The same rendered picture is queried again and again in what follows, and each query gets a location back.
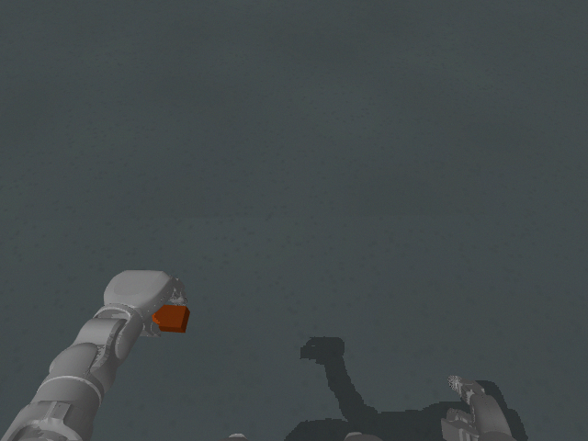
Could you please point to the left robot arm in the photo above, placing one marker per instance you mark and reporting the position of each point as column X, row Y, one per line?
column 66, row 402

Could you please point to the small box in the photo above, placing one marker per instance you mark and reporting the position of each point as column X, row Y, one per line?
column 172, row 318

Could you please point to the right robot hand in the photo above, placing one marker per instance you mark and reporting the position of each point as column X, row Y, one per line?
column 486, row 414

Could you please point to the left robot hand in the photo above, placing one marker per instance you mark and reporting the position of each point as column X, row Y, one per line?
column 145, row 291

